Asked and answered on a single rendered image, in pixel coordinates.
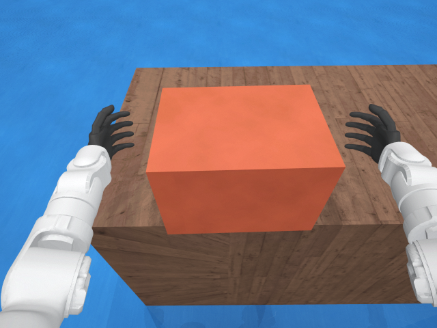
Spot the carton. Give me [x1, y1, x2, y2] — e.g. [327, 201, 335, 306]
[146, 85, 346, 234]

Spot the pedestal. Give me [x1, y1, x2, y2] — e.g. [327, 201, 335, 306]
[91, 64, 437, 306]

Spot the robot left upper arm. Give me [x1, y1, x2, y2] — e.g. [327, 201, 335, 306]
[0, 247, 91, 328]

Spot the robot right upper arm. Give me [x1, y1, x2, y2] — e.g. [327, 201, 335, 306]
[406, 238, 437, 307]

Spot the left robot forearm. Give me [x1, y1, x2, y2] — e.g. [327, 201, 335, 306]
[1, 145, 111, 310]

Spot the right robot forearm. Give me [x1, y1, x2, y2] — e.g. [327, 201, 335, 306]
[378, 142, 437, 244]

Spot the robot left hand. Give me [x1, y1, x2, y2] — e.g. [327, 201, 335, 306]
[88, 105, 134, 160]

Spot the robot right hand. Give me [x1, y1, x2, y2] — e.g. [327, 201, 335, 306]
[344, 104, 401, 164]

